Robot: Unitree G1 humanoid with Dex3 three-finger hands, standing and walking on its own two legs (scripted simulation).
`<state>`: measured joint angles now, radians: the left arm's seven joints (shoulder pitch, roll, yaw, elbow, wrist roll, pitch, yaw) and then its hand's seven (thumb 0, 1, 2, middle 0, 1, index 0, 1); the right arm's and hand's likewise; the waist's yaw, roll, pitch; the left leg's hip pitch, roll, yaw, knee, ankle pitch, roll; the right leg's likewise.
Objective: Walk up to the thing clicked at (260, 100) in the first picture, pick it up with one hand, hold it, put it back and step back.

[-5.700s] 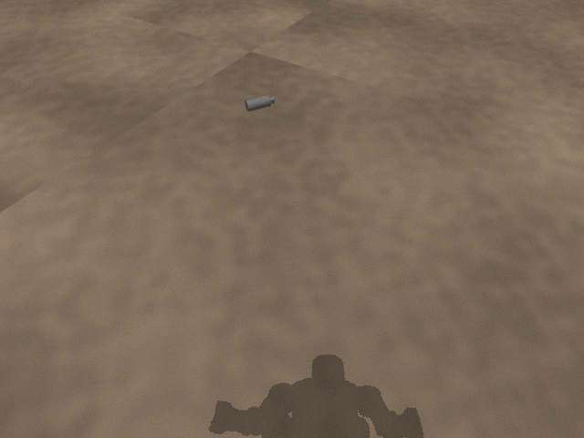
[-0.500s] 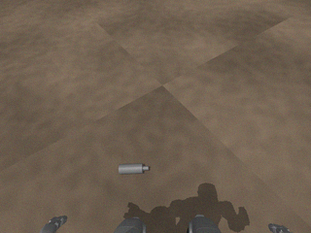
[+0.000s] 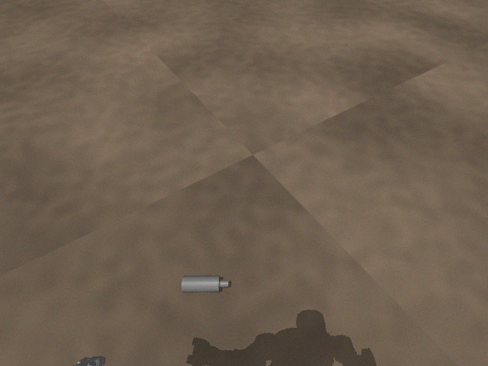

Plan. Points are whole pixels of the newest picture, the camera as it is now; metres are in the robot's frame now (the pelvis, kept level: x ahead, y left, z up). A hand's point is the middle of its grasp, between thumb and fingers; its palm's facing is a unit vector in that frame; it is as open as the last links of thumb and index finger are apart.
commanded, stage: walk up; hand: left
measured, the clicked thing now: (205, 283) +0.51 +0.19 -0.74
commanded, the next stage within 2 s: none
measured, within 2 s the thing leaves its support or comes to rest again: neither
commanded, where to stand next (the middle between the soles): +0.10 +0.00 m, yaw -2 degrees
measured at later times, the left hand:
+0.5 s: hand out of the picture +0.09 +0.25 -0.15, palm faces +0.00 -0.93 -0.36, open 7.4 cm
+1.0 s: hand out of the picture +0.11 +0.24 -0.14, palm faces -0.01 -0.93 -0.35, open 7.4 cm
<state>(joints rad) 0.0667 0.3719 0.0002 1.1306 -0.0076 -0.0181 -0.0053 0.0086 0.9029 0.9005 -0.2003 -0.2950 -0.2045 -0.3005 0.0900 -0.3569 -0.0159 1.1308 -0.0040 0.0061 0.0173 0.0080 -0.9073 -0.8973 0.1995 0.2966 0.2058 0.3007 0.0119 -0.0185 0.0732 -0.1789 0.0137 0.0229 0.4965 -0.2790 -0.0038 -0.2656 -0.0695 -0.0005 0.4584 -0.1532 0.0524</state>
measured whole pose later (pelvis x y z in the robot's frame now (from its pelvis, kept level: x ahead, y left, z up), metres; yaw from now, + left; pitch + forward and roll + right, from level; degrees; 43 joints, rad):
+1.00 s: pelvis +0.02 -0.01 +0.01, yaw +0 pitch -2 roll +0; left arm 0.09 0.34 0.03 1.10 0.03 -0.03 -0.01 0.01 0.90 0.90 -0.20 -0.30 -0.20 -0.30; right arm 0.12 -0.37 -0.05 1.09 -0.03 0.03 0.04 0.01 -0.91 -0.90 0.20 0.30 0.21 0.30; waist -0.01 0.02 0.05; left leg -0.12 0.03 0.01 0.45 -0.37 0.01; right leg -0.21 -0.05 -0.01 0.42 -0.23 0.02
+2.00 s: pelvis +0.04 +0.02 -0.03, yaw -2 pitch -2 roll -1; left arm 0.10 0.39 0.04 0.91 0.00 0.01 0.03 0.01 0.90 0.90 -0.20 -0.30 -0.21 -0.30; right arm 0.23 -0.38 -0.05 0.90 -0.04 0.02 0.03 0.01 -0.91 -0.90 0.20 0.30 0.21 0.30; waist -0.03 -0.01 0.13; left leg -0.35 -0.01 0.02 0.79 -0.41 0.04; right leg -0.42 -0.03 0.03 0.87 -0.50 -0.01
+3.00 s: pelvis +0.05 +0.02 +0.01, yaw -2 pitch -2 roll +0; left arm 0.09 0.35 0.00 1.15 0.01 -0.02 0.00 0.01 0.90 0.90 -0.20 -0.29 -0.20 -0.30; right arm 0.08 -0.33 -0.01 1.16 0.00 -0.02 0.01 0.01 -0.91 -0.90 0.20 0.30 0.21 0.30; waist 0.00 -0.01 0.06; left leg -0.09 -0.03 0.01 0.28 -0.16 0.03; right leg -0.11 -0.02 -0.02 0.30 -0.16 0.01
